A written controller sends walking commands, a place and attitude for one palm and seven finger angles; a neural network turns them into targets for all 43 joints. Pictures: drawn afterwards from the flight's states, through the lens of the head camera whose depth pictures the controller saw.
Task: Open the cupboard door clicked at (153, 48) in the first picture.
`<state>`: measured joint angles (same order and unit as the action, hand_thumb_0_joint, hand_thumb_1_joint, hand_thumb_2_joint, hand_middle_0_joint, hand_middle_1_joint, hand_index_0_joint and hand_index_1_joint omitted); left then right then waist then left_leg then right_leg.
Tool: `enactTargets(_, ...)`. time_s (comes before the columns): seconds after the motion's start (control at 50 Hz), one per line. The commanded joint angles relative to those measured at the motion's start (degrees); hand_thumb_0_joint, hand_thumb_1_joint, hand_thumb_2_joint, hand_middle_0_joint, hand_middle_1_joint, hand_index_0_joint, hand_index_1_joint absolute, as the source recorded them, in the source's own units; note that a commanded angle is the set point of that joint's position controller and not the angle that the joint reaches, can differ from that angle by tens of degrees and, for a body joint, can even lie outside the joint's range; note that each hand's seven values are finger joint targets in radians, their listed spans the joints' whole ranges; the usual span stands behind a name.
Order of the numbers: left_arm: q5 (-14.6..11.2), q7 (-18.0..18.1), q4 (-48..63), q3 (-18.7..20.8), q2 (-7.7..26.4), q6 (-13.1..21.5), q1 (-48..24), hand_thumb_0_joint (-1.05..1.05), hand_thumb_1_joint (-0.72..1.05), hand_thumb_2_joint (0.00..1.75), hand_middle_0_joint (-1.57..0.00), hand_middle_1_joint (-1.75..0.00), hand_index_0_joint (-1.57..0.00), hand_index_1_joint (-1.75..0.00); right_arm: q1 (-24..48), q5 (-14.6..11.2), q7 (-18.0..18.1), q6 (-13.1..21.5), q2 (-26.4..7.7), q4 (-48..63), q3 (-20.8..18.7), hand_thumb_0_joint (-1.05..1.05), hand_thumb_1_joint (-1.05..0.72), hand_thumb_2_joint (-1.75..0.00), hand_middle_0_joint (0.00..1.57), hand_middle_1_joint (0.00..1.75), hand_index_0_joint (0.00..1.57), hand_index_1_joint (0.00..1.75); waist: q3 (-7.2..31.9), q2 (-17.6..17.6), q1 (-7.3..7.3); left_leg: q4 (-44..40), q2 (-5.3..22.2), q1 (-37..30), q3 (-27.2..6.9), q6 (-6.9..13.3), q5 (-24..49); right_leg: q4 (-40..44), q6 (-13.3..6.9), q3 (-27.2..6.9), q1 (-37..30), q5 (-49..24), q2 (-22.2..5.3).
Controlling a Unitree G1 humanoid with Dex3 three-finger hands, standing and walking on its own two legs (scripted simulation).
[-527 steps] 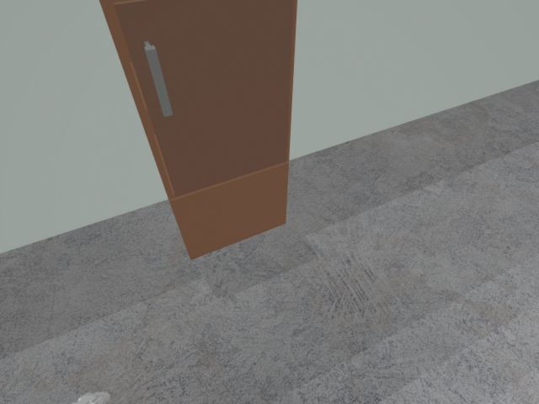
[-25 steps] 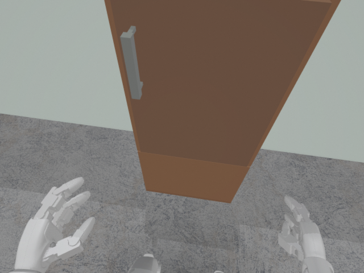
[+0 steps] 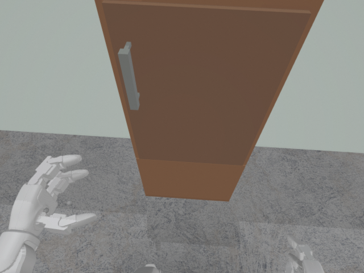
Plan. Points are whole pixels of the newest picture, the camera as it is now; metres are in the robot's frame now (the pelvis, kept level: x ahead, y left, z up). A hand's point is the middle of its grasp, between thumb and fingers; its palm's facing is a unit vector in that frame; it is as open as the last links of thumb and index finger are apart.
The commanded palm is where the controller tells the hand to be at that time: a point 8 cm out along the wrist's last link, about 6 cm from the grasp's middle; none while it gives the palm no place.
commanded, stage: raise the hand with hooked fingers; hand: left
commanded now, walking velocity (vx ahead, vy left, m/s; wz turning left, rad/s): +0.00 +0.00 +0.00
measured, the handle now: (131, 77) +0.55 +0.16 +0.12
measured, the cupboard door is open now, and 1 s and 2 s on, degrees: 0 0 0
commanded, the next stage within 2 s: move the hooked fingers beside the handle in 1.10 s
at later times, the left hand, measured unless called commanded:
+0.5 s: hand (34, 165) +0.28 +0.28 +0.13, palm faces +0.02 -1.00 -0.05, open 13.9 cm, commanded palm +0.25 +0.33 +0.14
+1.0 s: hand (48, 151) +0.30 +0.26 +0.14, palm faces +0.02 -1.00 -0.04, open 13.9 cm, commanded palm +0.27 +0.31 +0.15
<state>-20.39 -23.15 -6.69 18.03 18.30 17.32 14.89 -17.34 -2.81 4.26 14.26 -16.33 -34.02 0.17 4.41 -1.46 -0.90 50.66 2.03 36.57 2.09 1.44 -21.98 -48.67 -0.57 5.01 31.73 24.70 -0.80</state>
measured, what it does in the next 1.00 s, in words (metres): stands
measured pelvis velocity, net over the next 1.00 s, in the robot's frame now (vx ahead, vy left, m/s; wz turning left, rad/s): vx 0.01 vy -0.01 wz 0.00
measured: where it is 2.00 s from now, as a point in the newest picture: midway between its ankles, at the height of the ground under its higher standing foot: outside the picture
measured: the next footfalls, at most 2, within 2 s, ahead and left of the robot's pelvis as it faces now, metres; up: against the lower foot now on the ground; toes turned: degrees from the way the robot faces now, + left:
none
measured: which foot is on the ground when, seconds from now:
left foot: down 0.00-1.00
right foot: down 0.00-1.00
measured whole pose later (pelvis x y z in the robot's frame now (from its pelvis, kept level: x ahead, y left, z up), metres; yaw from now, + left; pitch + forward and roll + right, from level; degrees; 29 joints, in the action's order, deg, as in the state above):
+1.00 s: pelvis +0.01 -0.01 +0.03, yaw +0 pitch +2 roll -1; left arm -19.6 -28.5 -21.0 25.3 24.7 6.0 -5.2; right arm -16.3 -3.7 5.8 11.9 -16.4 -33.9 2.6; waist 2.0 -2.0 0.3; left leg 37.5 1.8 22.9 2.4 0.7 -16.9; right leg -36.0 -1.1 4.7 18.5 19.7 -0.2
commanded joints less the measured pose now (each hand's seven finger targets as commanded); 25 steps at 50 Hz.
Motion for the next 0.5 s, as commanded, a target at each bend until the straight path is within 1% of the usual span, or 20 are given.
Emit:
enactTargets(0.0,-1.6,1.0,11.8,6.3,12.0,3.0,-8.8,0.0,-0.29,0.39,-0.29,-1.07,-0.29,-1.07,5.1,-0.2,1.0,4.0,-6.8,9.2,-2.0,0.0,-0.9,-0.9,0.2,0.3,0.2,0.3,9.3,-2.9,1.27,-10.8,-1.1,-12.4,-4.4,0.0,7.5,9.5,-0.4,-1.2,-1.9,-6.8,2.1)
enactTargets(0.02,-1.4,1.1,11.8,6.4,12.5,2.5,-9.8,0.0,-0.31,0.38,-0.29,-1.08,-0.29,-1.08,5.3,-0.2,1.0,4.0,-6.9,9.2,-1.9,0.0,-0.9,-0.9,0.2,0.3,0.2,0.3,8.7,-4.6,1.43,-11.4,-1.1,-12.9,-4.5,-0.1,7.5,9.6,-0.6,-1.0,-2.1,-7.0,2.0)
enactTargets(0.04,-1.5,0.9,11.3,7.1,13.5,1.8,-11.5,0.0,-0.34,0.37,-0.29,-1.1,-0.29,-1.1,5.1,-0.1,1.1,3.8,-7.1,9.2,-1.7,0.0,-0.9,-0.9,0.2,0.3,0.2,0.3,8.7,-3.7,1.48,-11.7,-1.2,-13.2,-4.8,-0.1,8.2,9.8,-0.8,-1.0,-3.3,-7.8,2.3)
enactTargets(0.08,-1.3,0.4,11.1,6.8,13.4,0.6,-12.9,0.0,-0.38,0.35,-0.29,-1.12,-0.29,-1.12,5.3,-0.3,1.2,3.5,-6.9,9.4,-1.6,0.0,-0.9,-0.9,0.2,0.3,0.2,0.3,9.4,-5.0,1.47,-12.6,-1.1,-15.0,-4.7,-0.2,8.6,10.4,-0.7,-0.8,-3.6,-8.5,2.2)
enactTargets(0.1,-1.2,0.2,10.9,6.6,13.3,0.0,-13.6,0.0,-0.41,0.34,-0.29,-1.14,-0.29,-1.14,5.4,-0.4,1.2,3.5,-6.9,9.3,-1.5,0.0,-0.9,-0.9,0.2,0.3,0.2,0.3,9.4,-4.5,1.36,-13.0,-1.0,-15.8,-5.0,-0.3,9.4,10.6,-0.8,-0.5,-4.1,-9.3,2.4)
enactTargets(0.12,-1.3,0.0,10.3,6.7,13.5,-0.6,-14.2,0.0,-0.43,0.33,-0.29,-1.15,-0.29,-1.15,5.6,-0.4,1.3,3.5,-6.9,9.4,-1.4,0.0,-0.9,-0.9,0.2,0.3,0.2,0.3,8.9,-5.1,1.55,-13.3,-1.0,-16.2,-5.0,-0.3,9.7,10.9,-0.8,-0.5,-4.2,-9.8,2.3)
enactTargets(0.14,-1.5,-0.6,9.4,7.0,14.2,-1.5,-15.6,0.0,-0.45,0.32,-0.3,-1.17,-0.3,-1.17,5.6,-0.3,1.3,3.3,-7.1,9.4,-1.2,0.0,-0.9,-0.9,0.2,0.3,0.2,0.3,7.8,-4.3,1.54,-13.4,-1.0,-16.2,-5.1,-0.2,10.5,11.3,-1.1,-0.6,-4.8,-10.8,2.6)
enactTargets(0.18,-1.2,-1.1,9.1,6.9,14.5,-2.7,-18.1,0.0,-0.5,0.3,-0.3,-1.2,-0.3,-1.2,5.8,-0.5,1.4,3.1,-7.0,9.4,-0.9,0.0,-0.9,-0.9,0.2,0.3,0.2,0.3,8.4,-5.0,1.43,-14.3,-0.8,-17.6,-5.5,-0.5,11.2,11.7,-1.0,-0.2,-5.2,-11.3,2.6)
enactTargets(0.2,-1.2,-1.2,8.4,7.2,14.9,-3.3,-18.8,0.0,-0.5,0.3,-0.3,-1.2,-0.3,-1.2,5.9,-0.5,1.5,3.0,-7.0,9.4,-0.9,0.0,-0.9,-0.9,0.2,0.3,0.2,0.3,8.1,-4.3,1.43,-14.7,-0.8,-17.9,-5.5,-0.4,10.4,12.2,-0.9,-0.3,-5.1,-10.8,2.6)
enactTargets(0.22,-1.1,-1.5,8.2,7.4,15.2,-3.7,-20.0,0.0,-0.5,0.3,-0.3,-1.2,-0.3,-1.2,6.1,-0.5,1.6,3.0,-7.0,9.3,-0.8,0.0,-0.9,-0.9,0.2,0.3,0.2,0.3,8.3,-5.0,1.4,-15.0,-0.8,-18.4,-5.5,-0.5,10.2,12.5,-0.9,-0.3,-5.3,-10.6,2.5)
enactTargets(0.24,-1.2,-1.8,7.4,7.6,15.8,-4.4,-21.7,0.0,-0.5,0.3,-0.3,-1.2,-0.3,-1.2,6.0,-0.4,1.6,2.8,-7.2,9.3,-0.6,0.0,-0.9,-0.9,0.2,0.3,0.2,0.3,7.5,-4.2,1.55,-15.3,-0.9,-18.6,-5.9,-0.5,10.9,12.8,-1.2,-0.3,-6.2,-11.3,2.7)
enactTargets(0.28,-1.1,-2.3,5.8,7.7,16.0,-5.5,-23.9,0.0,-0.5,0.3,-0.3,-1.2,-0.3,-1.2,6.2,-0.6,1.9,2.4,-7.1,9.3,-0.4,0.0,-0.9,-0.9,0.2,0.3,0.2,0.3,7.5,-3.1,1.21,-16.2,-0.8,-19.3,-6.0,-0.5,10.3,13.6,-1.0,-0.2,-6.1,-10.9,2.7)
enactTargets(0.3,-1.0,-2.6,5.8,8.1,16.7,-5.8,-25.2,0.0,-0.5,0.3,-0.3,-1.2,-0.3,-1.2,6.4,-0.7,2.0,2.4,-7.1,9.3,-0.4,0.0,-0.9,-0.9,0.2,0.3,0.2,0.3,7.3,-4.5,1.3,-16.4,-0.8,-19.7,-5.9,-0.5,9.9,13.8,-1.0,-0.3,-6.1,-10.6,2.6)
enactTargets(0.32,-1.0,-2.7,5.5,8.5,17.3,-6.1,-26.4,0.0,-0.5,0.3,-0.3,-1.2,-0.3,-1.2,6.5,-0.6,2.1,2.4,-7.1,9.2,-0.2,0.0,-0.9,-0.9,0.2,0.3,0.2,0.3,7.8,-4.1,1.26,-16.8,-0.9,-20.2,-6.1,-0.5,9.1,14.2,-1.0,-0.3,-6.2,-10.1,2.5)
enactTargets(0.36,-0.8,-3.2,4.9,9.2,18.7,-6.7,-28.7,0.0,-0.5,0.3,-0.3,-1.2,-0.3,-1.2,6.6,-0.6,2.2,2.2,-7.0,9.2,0.1,0.0,-0.9,-0.9,0.2,0.3,0.2,0.3,8.3,-5.6,1.47,-17.4,-1.0,-21.2,-5.9,-0.5,9.9,14.9,-1.3,-0.6,-7.6,-10.7,2.5)
enactTargets(0.38,-0.5,-3.4,4.3,8.7,18.6,-7.0,-29.5,0.0,-0.5,0.3,-0.3,-1.2,-0.3,-1.2,6.6,-0.7,2.3,2.1,-7.0,9.1,0.2,0.0,-0.9,-0.9,0.2,0.3,0.2,0.3,7.8,-5.2,1.26,-17.8,-0.8,-21.7,-6.3,-0.5,9.5,15.2,-1.3,-0.5,-7.3,-10.3,2.6)
enactTargets(0.4,-0.8,-3.6,2.9,9.6,19.2,-7.4,-29.9,0.0,-0.5,0.3,-0.3,-1.2,-0.3,-1.2,6.5,-0.7,2.5,2.0,-7.0,9.1,0.1,0.0,-0.9,-0.9,0.2,0.3,0.2,0.3,7.9,-3.8,1.32,-17.9,-0.9,-21.7,-6.2,-0.4,9.8,15.6,-1.2,-0.5,-7.7,-10.8,2.5)
enactTargets(0.42,-0.7,-3.9,2.1,9.8,19.8,-7.6,-30.9,0.0,-0.5,0.3,-0.3,-1.2,-0.3,-1.2,6.7,-0.7,2.6,2.0,-7.2,9.0,0.3,0.0,-0.9,-0.9,0.2,0.3,0.2,0.3,7.4,-4.3,1.43,-18.2,-1.0,-21.4,-6.2,-0.5,9.2,15.8,-1.2,-0.6,-7.8,-10.3,2.5)
enactTargets(0.44,-1.0,-4.2,0.3,10.6,20.7,-8.1,-31.1,0.0,-0.5,0.3,-0.3,-1.2,-0.3,-1.2,6.6,-0.7,2.6,1.7,-7.3,8.8,0.3,0.0,-0.9,-0.9,0.2,0.3,0.2,0.3,6.8,-2.3,1.58,-18.2,-1.1,-21.0,-5.9,-0.3,9.3,16.6,-1.3,-0.8,-8.6,-10.5,2.7)
enactTargets(0.48,-1.0,-5.0,0.4,10.9,21.5,-8.2,-34.0,0.0,-0.5,0.3,-0.3,-1.2,-0.3,-1.2,6.9,-0.8,2.8,1.7,-7.3,8.9,0.3,0.0,-0.9,-0.9,0.2,0.3,0.2,0.3,8.1,-3.9,1.47,-18.4,-1.2,-22.3,-5.6,-0.2,10.4,16.8,-1.3,-1.0,-9.3,-11.3,2.5)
